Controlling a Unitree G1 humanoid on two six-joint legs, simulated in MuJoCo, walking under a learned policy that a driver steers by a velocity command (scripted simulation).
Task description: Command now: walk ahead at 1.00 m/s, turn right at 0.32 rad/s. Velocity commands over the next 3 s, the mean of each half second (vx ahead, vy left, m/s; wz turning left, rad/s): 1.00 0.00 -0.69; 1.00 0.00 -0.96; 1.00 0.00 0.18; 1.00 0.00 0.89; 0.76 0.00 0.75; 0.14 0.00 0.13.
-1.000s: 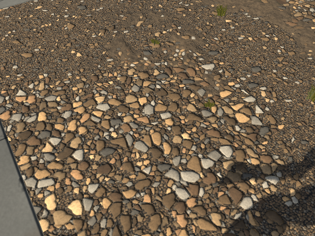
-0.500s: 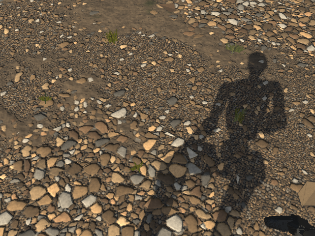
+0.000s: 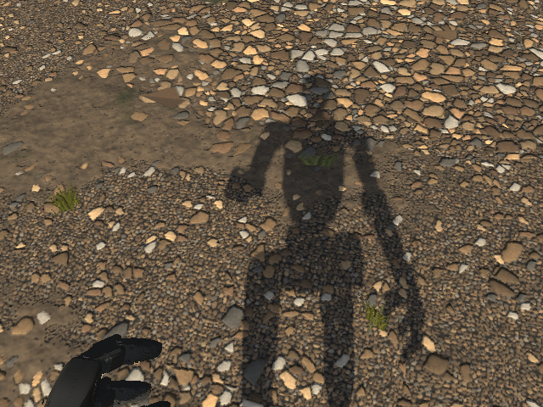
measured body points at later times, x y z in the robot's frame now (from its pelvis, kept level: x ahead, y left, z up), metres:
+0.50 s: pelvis +0.51 -0.06 -0.01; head +0.55 -0.07 +0.44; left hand +0.53 +0.25 -0.13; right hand +0.73 -0.34 -0.05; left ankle +0.74 +0.03 -0.72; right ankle +0.28 -0.07 -0.73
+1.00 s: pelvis +0.92 -0.29 -0.04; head +0.94 -0.31 +0.41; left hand +1.26 -0.28 -0.11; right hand +0.71 -0.46 -0.17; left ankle +0.83 +0.00 -0.60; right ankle +0.98 -0.36 -0.73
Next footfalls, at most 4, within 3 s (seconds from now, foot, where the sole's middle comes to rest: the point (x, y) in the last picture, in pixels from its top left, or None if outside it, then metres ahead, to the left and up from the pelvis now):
0.12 right None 0.32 -0.07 -0.77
0.52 left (257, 292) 0.78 0.01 -0.77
0.96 right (386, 214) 1.01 -0.39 -0.77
1.40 left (440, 125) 1.38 -0.67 -0.77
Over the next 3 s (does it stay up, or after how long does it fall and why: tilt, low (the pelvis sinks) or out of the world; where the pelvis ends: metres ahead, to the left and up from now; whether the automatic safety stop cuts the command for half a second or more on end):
stays up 2.19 -1.03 0.00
